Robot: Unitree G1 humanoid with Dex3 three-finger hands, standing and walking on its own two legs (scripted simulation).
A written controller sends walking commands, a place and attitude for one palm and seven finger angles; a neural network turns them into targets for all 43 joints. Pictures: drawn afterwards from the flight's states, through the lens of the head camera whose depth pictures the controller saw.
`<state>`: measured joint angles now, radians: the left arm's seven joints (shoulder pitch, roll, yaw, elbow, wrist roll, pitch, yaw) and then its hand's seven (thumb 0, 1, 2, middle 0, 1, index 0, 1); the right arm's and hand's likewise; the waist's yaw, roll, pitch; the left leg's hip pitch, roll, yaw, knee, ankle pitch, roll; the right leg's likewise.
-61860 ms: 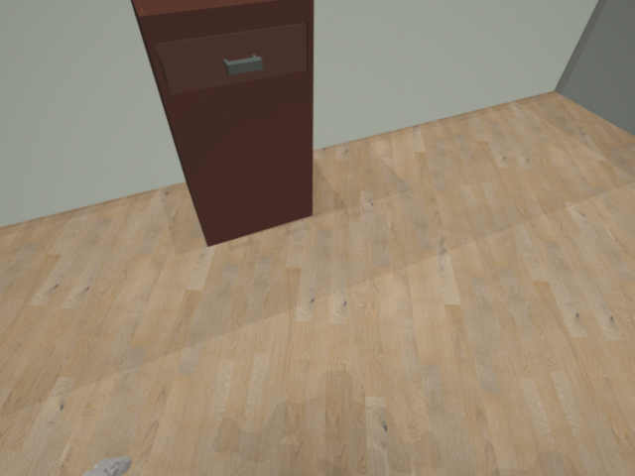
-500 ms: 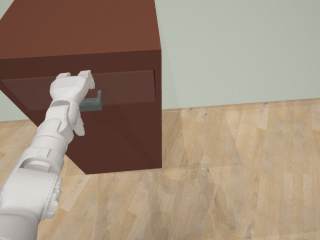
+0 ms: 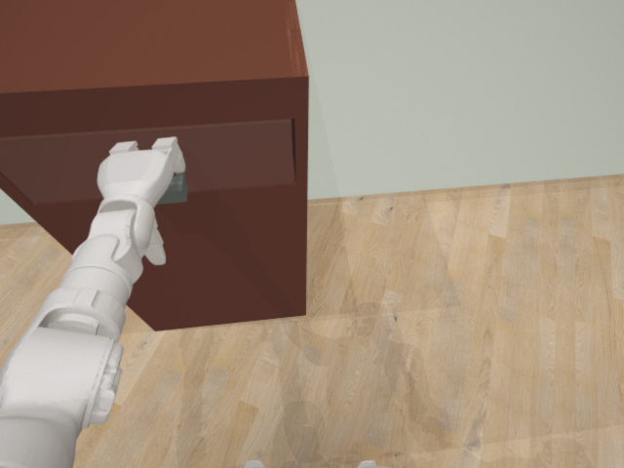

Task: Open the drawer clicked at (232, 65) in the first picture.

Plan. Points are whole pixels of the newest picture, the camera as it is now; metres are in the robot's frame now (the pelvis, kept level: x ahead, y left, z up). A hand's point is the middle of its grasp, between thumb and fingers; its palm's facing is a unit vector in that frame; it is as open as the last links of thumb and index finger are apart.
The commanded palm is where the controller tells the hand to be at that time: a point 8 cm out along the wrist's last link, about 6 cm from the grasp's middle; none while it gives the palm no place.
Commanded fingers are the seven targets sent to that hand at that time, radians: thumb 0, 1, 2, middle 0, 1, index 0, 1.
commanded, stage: lower the fingers behind the handle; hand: left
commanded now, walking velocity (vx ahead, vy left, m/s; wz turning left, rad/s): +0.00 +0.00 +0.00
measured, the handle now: (151, 180) +0.53 +0.22 +0.01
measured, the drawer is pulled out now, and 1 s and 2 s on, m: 0.00 0.00 0.00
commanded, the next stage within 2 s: lift the fingers back up to retry in 0.90 s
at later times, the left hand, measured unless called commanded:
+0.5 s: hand (155, 199) +0.48 +0.21 +0.02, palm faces -0.05 -0.03 -1.00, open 13.8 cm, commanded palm +0.47 +0.21 +0.05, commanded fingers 0.00 -0.50 0.30 -0.30 -1.20 -0.30 -1.20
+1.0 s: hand (155, 199) +0.48 +0.21 +0.02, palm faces -0.03 -0.02 -1.00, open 13.8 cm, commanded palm +0.48 +0.20 +0.05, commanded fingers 0.00 -0.50 0.30 -0.30 -1.20 -0.30 -1.20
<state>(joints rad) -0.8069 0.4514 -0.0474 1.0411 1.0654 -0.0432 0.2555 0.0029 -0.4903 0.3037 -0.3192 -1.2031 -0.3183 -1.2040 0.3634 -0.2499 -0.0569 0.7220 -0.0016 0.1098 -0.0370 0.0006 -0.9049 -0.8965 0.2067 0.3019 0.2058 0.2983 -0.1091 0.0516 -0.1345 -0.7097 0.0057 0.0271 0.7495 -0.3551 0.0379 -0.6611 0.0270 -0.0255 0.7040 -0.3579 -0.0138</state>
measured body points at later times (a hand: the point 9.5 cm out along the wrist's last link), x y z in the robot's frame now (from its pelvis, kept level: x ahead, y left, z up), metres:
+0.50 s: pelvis -0.02 +0.00 -0.01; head +0.08 +0.00 +0.43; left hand +0.48 +0.21 +0.08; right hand -0.02 -0.27 -0.14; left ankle -0.01 +0.09 -0.71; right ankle -0.02 -0.11 -0.71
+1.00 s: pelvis -0.05 +0.00 -0.03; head +0.07 +0.01 +0.41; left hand +0.48 +0.21 +0.07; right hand -0.06 -0.27 -0.15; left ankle -0.01 +0.09 -0.71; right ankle -0.02 -0.11 -0.71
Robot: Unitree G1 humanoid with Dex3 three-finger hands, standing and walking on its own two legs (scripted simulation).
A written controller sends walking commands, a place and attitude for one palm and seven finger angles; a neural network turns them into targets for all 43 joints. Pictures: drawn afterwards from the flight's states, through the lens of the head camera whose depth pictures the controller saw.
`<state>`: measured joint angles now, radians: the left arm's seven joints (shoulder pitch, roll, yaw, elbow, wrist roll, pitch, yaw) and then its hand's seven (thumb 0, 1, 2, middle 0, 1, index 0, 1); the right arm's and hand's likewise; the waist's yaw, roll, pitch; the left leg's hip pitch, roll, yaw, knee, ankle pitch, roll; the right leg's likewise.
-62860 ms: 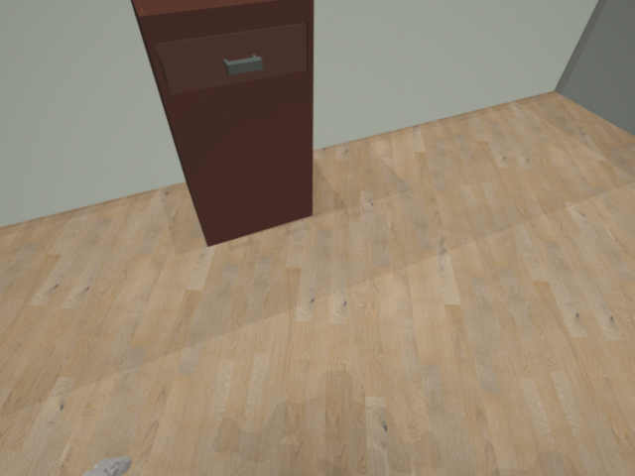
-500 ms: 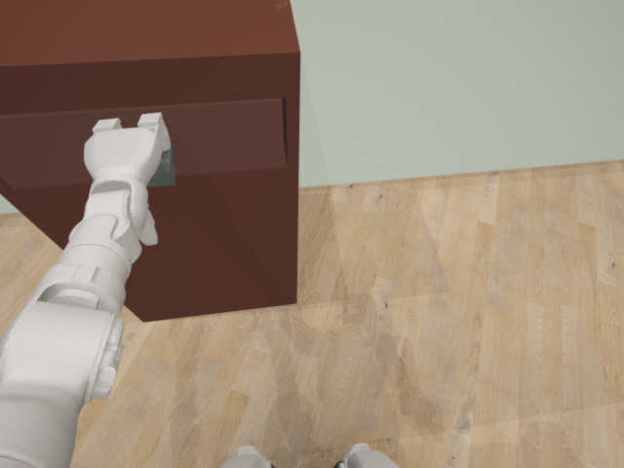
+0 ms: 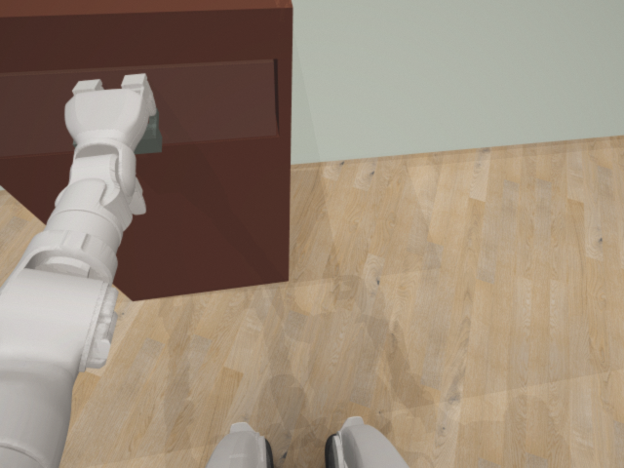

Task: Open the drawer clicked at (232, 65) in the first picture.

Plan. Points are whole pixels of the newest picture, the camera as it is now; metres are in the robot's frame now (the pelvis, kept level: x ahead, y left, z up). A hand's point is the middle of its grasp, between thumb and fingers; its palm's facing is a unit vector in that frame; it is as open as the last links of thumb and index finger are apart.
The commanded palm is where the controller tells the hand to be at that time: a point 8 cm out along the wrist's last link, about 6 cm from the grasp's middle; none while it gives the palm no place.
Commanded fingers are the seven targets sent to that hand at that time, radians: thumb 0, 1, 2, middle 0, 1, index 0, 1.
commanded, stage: lift the fingers back up to retry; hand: left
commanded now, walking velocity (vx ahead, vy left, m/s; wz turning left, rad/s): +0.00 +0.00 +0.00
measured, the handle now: (120, 128) +0.58 +0.22 +0.04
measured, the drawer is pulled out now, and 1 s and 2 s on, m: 0.00 0.00 0.00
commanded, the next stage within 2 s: re-aim the fingers above the handle in 0.78 s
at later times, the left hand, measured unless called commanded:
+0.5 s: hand (120, 138) +0.53 +0.21 +0.07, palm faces -0.07 -0.05 -1.00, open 13.6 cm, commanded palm +0.53 +0.20 +0.15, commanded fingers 0.00 -0.50 0.30 -0.30 -1.20 -0.30 -1.20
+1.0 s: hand (110, 124) +0.53 +0.21 +0.09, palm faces -0.07 -0.04 -1.00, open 13.4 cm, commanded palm +0.52 +0.21 +0.16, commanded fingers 0.00 -0.50 0.30 -0.30 -1.20 -0.30 -1.20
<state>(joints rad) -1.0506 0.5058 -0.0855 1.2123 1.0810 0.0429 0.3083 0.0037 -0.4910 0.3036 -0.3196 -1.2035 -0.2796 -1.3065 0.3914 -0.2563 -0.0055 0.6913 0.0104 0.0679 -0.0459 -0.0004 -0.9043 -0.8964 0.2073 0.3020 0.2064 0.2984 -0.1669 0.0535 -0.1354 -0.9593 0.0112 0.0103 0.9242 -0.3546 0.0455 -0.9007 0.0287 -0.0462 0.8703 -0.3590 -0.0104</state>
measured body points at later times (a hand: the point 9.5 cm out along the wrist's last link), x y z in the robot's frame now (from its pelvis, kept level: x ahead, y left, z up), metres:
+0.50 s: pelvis +0.03 +0.01 +0.02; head +0.13 +0.00 +0.46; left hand +0.53 +0.21 +0.12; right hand +0.01 -0.26 -0.10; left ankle +0.04 +0.09 -0.68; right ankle +0.02 -0.12 -0.68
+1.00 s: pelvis +0.06 -0.01 +0.04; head +0.14 -0.03 +0.48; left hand +0.53 +0.21 +0.15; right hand +0.12 -0.29 -0.10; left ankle +0.04 +0.09 -0.68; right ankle +0.02 -0.12 -0.68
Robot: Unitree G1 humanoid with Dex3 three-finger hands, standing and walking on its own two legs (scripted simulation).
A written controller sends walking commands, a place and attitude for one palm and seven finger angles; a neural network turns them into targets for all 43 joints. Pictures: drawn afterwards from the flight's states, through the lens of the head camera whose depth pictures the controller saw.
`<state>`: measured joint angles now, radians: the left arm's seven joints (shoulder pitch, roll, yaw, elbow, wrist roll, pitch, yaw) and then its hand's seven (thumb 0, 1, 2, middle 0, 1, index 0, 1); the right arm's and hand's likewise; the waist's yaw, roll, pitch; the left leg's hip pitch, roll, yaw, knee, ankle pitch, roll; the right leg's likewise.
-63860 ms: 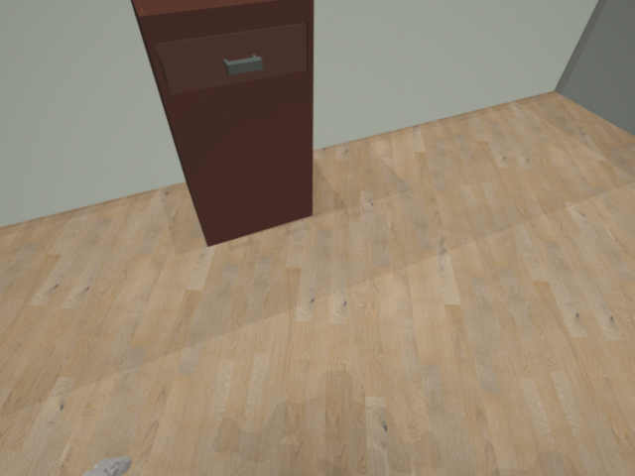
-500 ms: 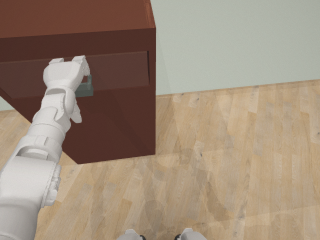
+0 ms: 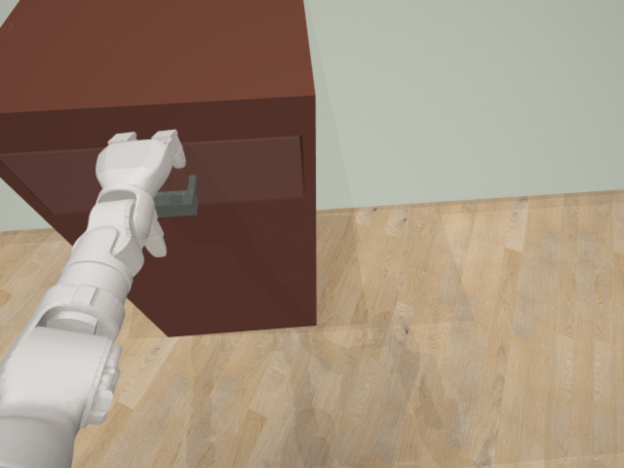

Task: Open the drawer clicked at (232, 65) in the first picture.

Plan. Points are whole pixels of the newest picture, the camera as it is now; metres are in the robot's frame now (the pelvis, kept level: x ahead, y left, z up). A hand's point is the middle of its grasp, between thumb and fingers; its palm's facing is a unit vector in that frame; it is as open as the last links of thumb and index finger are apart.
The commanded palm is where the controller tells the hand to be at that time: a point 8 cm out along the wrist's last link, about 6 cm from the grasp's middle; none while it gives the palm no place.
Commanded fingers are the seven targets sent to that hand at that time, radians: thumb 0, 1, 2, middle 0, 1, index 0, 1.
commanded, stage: re-aim the fingers above the handle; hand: left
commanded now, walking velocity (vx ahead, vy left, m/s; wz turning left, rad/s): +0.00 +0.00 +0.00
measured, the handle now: (163, 193) +0.52 +0.23 +0.00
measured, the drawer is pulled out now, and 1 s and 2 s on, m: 0.00 0.00 0.00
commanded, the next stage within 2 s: lower the fingers behind the handle in 1.90 s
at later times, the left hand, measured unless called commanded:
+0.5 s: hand (152, 190) +0.47 +0.21 +0.06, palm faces -0.05 -0.05 -1.00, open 13.6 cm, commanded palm +0.46 +0.21 +0.12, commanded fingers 0.00 -0.50 0.30 -0.30 -1.20 -0.30 -1.20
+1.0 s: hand (142, 199) +0.46 +0.23 +0.06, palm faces -0.06 -0.04 -1.00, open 13.7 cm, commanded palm +0.44 +0.23 +0.12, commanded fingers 0.00 -0.50 0.30 -0.30 -1.20 -0.30 -1.20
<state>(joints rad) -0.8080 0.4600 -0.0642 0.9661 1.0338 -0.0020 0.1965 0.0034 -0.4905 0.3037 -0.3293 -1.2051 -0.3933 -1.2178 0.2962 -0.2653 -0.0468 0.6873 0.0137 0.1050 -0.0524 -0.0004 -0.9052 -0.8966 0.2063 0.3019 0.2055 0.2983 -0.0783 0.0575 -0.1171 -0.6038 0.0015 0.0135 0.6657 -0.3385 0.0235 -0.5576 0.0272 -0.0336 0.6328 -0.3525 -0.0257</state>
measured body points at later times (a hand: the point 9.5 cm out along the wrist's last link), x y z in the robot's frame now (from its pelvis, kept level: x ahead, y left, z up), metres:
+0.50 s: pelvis -0.01 +0.00 +0.00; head +0.07 -0.01 +0.44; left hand +0.47 +0.21 +0.11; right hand +0.00 -0.27 -0.14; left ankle -0.02 +0.11 -0.72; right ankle -0.04 -0.10 -0.72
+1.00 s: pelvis -0.02 +0.01 +0.00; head +0.06 +0.00 +0.44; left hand +0.46 +0.23 +0.11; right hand +0.00 -0.26 -0.13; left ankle -0.02 +0.11 -0.72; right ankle -0.04 -0.10 -0.72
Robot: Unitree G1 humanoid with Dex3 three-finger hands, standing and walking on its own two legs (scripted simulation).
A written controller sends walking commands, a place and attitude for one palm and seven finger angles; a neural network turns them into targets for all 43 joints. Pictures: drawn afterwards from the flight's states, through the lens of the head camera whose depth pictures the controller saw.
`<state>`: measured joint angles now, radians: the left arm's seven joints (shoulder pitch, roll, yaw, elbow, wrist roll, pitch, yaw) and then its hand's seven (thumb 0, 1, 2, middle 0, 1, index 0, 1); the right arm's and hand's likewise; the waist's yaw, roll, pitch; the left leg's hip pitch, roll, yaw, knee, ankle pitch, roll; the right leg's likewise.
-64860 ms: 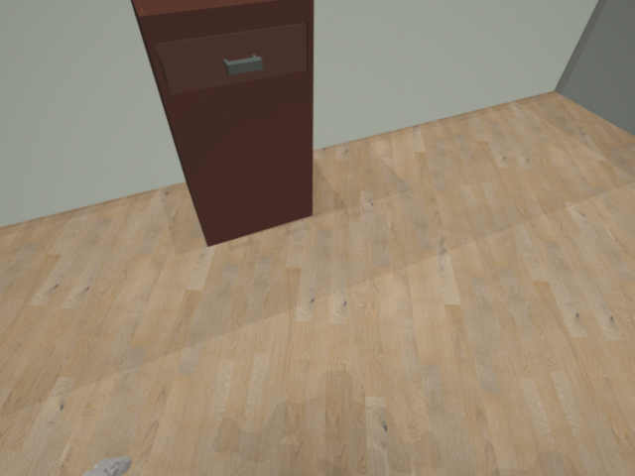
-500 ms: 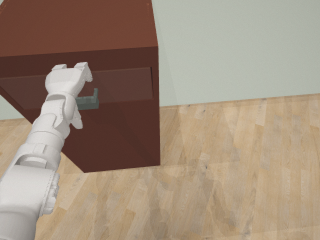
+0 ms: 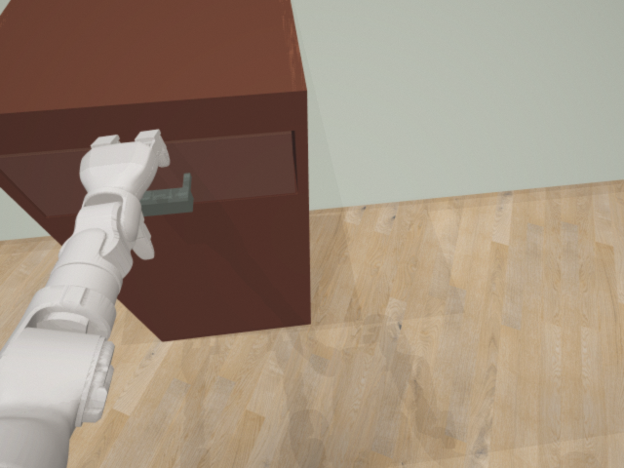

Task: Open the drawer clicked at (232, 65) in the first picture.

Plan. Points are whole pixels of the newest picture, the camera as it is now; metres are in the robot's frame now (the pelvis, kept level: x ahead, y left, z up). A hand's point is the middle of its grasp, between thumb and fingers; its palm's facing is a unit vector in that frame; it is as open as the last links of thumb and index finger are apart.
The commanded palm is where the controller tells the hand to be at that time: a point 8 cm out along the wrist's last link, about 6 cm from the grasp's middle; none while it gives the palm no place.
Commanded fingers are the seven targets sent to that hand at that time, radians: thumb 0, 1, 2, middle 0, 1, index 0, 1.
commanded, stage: re-aim the fingers above the handle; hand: left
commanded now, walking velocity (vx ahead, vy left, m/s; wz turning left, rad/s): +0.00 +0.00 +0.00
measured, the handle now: (158, 191) +0.53 +0.23 +0.00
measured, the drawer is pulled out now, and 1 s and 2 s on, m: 0.00 0.00 0.00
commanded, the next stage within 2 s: lower the fingers behind the handle in 0.90 s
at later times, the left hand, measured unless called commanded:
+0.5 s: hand (138, 198) +0.47 +0.23 +0.05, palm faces -0.09 -0.04 -1.00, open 13.8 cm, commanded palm +0.45 +0.23 +0.12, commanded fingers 0.00 -0.50 0.30 -0.30 -1.20 -0.30 -1.20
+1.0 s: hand (141, 197) +0.47 +0.23 +0.06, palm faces -0.07 -0.05 -1.00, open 13.8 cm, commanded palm +0.46 +0.23 +0.12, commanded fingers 0.00 -0.50 0.30 -0.30 -1.20 -0.30 -1.20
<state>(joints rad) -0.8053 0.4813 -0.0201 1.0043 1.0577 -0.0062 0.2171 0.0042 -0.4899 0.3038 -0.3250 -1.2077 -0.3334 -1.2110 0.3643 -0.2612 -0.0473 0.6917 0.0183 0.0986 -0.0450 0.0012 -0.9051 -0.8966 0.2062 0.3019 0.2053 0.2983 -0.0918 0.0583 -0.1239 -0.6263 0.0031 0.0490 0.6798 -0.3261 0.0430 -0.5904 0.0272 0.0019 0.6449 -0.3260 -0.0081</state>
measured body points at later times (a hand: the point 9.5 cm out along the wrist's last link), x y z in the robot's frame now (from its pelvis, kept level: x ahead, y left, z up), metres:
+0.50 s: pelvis +0.01 -0.01 +0.00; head +0.08 -0.02 +0.44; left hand +0.47 +0.23 +0.11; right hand +0.05 -0.27 -0.13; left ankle -0.01 +0.09 -0.72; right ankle -0.02 -0.12 -0.72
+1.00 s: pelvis +0.01 +0.00 +0.00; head +0.08 -0.01 +0.45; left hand +0.47 +0.23 +0.11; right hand +0.07 -0.28 -0.13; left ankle -0.01 +0.09 -0.72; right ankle -0.02 -0.12 -0.72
